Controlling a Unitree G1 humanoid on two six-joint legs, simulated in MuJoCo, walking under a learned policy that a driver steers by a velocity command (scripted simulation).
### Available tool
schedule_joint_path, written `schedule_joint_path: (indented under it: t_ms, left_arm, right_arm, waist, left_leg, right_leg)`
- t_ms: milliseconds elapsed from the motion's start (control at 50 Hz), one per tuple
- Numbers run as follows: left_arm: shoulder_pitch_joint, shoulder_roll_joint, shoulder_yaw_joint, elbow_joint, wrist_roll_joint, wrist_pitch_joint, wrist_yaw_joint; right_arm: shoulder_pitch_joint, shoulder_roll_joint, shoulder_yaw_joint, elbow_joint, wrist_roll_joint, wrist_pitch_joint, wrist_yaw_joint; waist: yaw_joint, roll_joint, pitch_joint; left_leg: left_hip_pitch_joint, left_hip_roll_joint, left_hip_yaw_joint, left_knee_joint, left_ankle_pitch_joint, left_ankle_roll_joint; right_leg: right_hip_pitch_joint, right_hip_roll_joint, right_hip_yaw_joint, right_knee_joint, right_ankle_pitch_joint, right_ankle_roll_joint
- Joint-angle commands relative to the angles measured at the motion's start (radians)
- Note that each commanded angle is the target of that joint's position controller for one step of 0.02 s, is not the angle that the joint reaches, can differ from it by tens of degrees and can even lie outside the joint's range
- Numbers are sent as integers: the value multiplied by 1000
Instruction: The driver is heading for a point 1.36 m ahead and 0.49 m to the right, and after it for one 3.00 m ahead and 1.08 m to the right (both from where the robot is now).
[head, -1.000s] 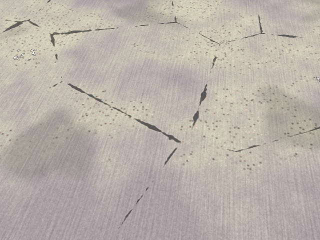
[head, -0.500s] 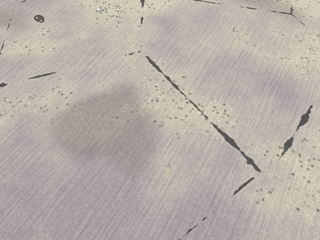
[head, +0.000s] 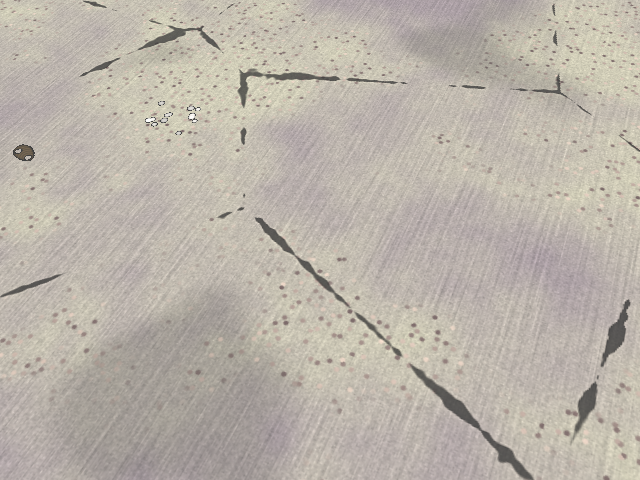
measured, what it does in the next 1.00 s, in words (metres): walks ahead, turning right: left foot, then right foot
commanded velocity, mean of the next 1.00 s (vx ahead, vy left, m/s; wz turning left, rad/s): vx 0.50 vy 0.00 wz -0.52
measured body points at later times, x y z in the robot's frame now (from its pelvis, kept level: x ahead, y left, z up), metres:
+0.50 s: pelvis +0.27 +0.00 +0.00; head +0.30 -0.01 +0.45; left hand +0.31 +0.28 -0.13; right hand +0.43 -0.28 -0.08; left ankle +0.40 +0.08 -0.72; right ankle +0.10 -0.08 -0.71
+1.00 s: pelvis +0.50 -0.11 +0.00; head +0.53 -0.14 +0.45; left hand +0.81 -0.04 -0.09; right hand +0.32 -0.31 -0.14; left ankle +0.41 +0.08 -0.71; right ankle +0.55 -0.23 -0.72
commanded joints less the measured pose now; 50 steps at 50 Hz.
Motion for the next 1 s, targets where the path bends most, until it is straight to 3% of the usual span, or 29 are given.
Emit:
schedule_joint_path:
  t_ms: [20, 40, 60, 80, 100, 140, 180, 240, 340, 380, 440, 460, 480, 500, 520, 540, 560, 580, 600, 640, 700, 820, 900, 940, 960, 980, 1000]
  left_arm:
    - [403, 254, 77, 72, -18, 8, 7]
    - [309, 233, 71, 56, -33, 13, 6]
    - [247, 174, 57, 43, -29, 15, 6]
    - [211, 151, 50, 40, -27, 16, 11]
    - [192, 134, 44, 43, -31, 12, 17]
    - [209, 150, 47, 42, -30, -3, 20]
    - [242, 177, 55, 48, -37, -8, 23]
    - [312, 182, 58, 53, -42, -3, 28]
    - [396, 185, 61, 53, -30, 5, 34]
    - [399, 193, 63, 45, -22, 6, 37]
    - [333, 224, 71, 13, -16, 1, 42]
    - [306, 232, 72, 5, -21, -4, 39]
    - [305, 199, 63, -6, -31, -15, 29]
    - [345, 109, 41, -47, -67, -21, 26]
    - [408, 130, 41, -62, -49, -11, 29]
    - [392, 173, 46, -25, -26, 5, 35]
    - [326, 161, 43, -25, -18, 8, 23]
    - [299, 140, 41, -33, -15, 12, 14]
    - [278, 137, 41, -44, -1, 23, 5]
    - [274, 127, 38, -51, 2, 43, -8]
    - [192, 119, 33, -89, -1, 54, -22]
    - [-2, 86, 4, -162, -5, 47, -46]
    - [-84, 88, -5, -199, 4, 43, -49]
    - [-53, 101, 0, -194, 13, 40, -35]
    - [17, 114, 8, -173, 16, 35, -27]
    - [163, 126, 18, -123, 23, 24, -18]
    - [325, 178, 38, -72, 36, 15, -3]
  right_arm:
    - [-16, -130, -24, -112, 1, -32, 15]
    - [-77, -118, -21, -133, -11, -30, 19]
    - [-116, -111, -17, -143, -9, -36, 23]
    - [-123, -98, -17, -150, -10, -32, 24]
    - [-114, -91, -15, -154, -24, -17, 22]
    - [-100, -79, -10, -156, -35, 13, 25]
    - [-150, -76, -8, -181, -30, 23, 26]
    - [-299, -72, -2, -237, -22, 23, 27]
    - [-448, -67, 12, -294, -10, 16, 36]
    - [-475, -76, 14, -313, -4, 8, 35]
    - [-359, -122, 1, -295, 1, -8, 26]
    - [-253, -141, -9, -265, 0, -17, 17]
    - [-127, -196, -25, -244, -17, -33, 3]
    - [-7, -291, -46, -252, -40, -29, -14]
    - [-47, -307, -56, -242, -29, -10, -11]
    - [-123, -202, -35, -266, -23, -1, -5]
    - [-169, -128, -18, -272, -15, -2, -1]
    - [-190, -102, -9, -269, -18, -4, -1]
    - [-171, -95, -5, -253, -15, -11, -4]
    - [-135, -105, -8, -231, -5, -30, 3]
    - [-103, -118, -16, -213, 4, -45, 9]
    - [-63, -129, -22, -183, 2, -38, 11]
    - [8, -160, -29, -149, 1, -25, 4]
    - [27, -188, -31, -130, -1, -12, 1]
    - [35, -200, -31, -122, -2, -3, 0]
    - [32, -198, -27, -120, 3, 6, -2]
    - [28, -170, -15, -140, 4, 6, 0]
  waist:
    - [146, -196, -297]
    - [108, -132, -156]
    - [88, -53, -66]
    - [50, -30, -14]
    - [17, -46, -4]
    - [3, -69, -35]
    - [8, -74, -32]
    - [54, -78, -7]
    - [115, -95, -9]
    - [119, -106, -15]
    - [48, -123, -43]
    - [-10, -96, -85]
    - [-65, -12, -182]
    - [-87, 162, -337]
    - [-13, 302, -357]
    - [10, 117, -209]
    - [5, 23, -108]
    - [19, 35, -61]
    - [25, 75, -35]
    - [36, 92, -45]
    - [37, 74, -44]
    - [6, 71, 10]
    - [-18, 62, 31]
    - [4, 80, 2]
    - [37, 87, -41]
    - [105, 61, -119]
    - [170, 2, -223]
  left_leg:
    - [-656, -43, -79, 749, -45, -2]
    - [-737, 35, -137, 771, 7, 2]
    - [-725, 79, -136, 696, 81, -2]
    - [-673, 107, -136, 611, 112, -12]
    - [-611, 122, -132, 549, 126, -31]
    - [-553, 117, -110, 502, 151, -61]
    - [-570, 120, -96, 420, 201, -90]
    - [-629, 120, -88, 269, 312, -123]
    - [-631, 81, -92, 83, 397, -127]
    - [-591, 61, -96, 24, 375, -114]
    - [-368, 27, -106, -78, 279, -78]
    - [-220, 12, -97, -144, 283, -58]
    - [-19, 121, -197, -185, 232, -18]
    - [249, 387, -527, -242, 18, 51]
    - [253, 493, -850, -331, -19, 126]
    - [125, 458, -734, -321, -94, 120]
    - [4, 398, -574, -341, -15, 105]
    - [-69, 351, -451, -368, 109, 81]
    - [-103, 320, -366, -381, 213, 70]
    - [-115, 298, -268, -390, 384, 70]
    - [-80, 308, -170, -415, 508, 90]
    - [-80, 270, 21, -432, 573, 70]
    - [-5, 304, 69, -392, 695, 53]
    - [48, 313, 96, -280, 979, 45]
    - [64, 314, 110, -165, 1110, 42]
    - [17, 295, 140, 17, 1106, 27]
    - [-165, 268, 147, 256, 856, 9]
  right_leg:
    - [730, -375, 811, -280, -1, -280]
    - [617, -351, 675, -271, -75, -261]
    - [478, -313, 573, -299, -46, -224]
    - [363, -261, 498, -324, 1, -184]
    - [286, -218, 440, -345, 61, -158]
    - [233, -181, 384, -360, 168, -163]
    - [216, -159, 353, -377, 196, -166]
    - [248, -140, 360, -390, 168, -146]
    - [349, -130, 387, -330, 247, -119]
    - [375, -141, 409, -286, 304, -107]
    - [329, -148, 458, -193, 358, -61]
    - [297, -112, 445, -86, 399, -38]
    - [221, -41, 379, 131, 328, -12]
    - [-3, 70, 241, 426, -45, 26]
    - [-176, 98, 175, 581, -411, 23]
    - [-221, 10, 184, 653, -333, 16]
    - [-210, -21, 173, 628, -252, 21]
    - [-189, -49, 161, 587, -211, 30]
    - [-182, -67, 153, 565, -196, 40]
    - [-173, -70, 136, 568, -162, 53]
    - [-254, -87, 124, 545, -85, 71]
    - [-227, -94, 44, 242, 110, 74]
    - [-149, -63, -24, 81, 35, 24]
    - [-59, -4, -54, 31, -67, -14]
    - [30, 33, -61, 1, -103, -37]
    - [219, 66, -61, -81, -58, -63]
    - [485, -27, 67, -97, -79, -97]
